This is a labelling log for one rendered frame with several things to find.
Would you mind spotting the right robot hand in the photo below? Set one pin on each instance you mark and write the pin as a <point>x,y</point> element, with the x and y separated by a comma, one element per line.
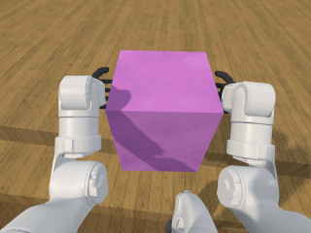
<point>227,78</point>

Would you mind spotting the robot right thigh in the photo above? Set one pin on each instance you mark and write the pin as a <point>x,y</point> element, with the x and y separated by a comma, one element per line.
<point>194,213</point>

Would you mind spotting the left robot forearm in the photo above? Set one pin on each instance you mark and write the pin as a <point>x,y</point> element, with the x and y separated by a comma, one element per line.
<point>79,102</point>

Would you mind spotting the robot right upper arm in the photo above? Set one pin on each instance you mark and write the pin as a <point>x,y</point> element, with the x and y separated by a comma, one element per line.
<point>252,194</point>

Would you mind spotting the carton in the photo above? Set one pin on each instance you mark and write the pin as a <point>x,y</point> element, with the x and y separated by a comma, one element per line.
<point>163,110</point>

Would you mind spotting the left robot hand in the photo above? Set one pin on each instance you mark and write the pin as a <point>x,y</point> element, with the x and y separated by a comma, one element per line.
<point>96,75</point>

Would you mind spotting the robot left upper arm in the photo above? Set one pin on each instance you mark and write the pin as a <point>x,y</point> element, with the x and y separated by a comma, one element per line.
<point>76,186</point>

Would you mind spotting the right robot shin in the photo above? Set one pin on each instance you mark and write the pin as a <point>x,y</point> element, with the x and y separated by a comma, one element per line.
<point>177,225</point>

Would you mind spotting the right robot forearm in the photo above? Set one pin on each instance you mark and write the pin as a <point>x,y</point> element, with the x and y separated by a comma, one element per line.
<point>251,106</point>

